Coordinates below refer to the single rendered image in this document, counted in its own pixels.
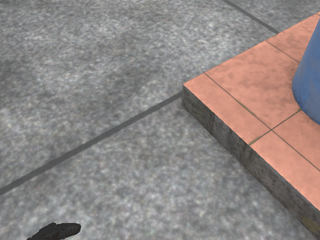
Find left robot hand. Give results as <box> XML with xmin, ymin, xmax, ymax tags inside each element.
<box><xmin>27</xmin><ymin>222</ymin><xmax>81</xmax><ymax>240</ymax></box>

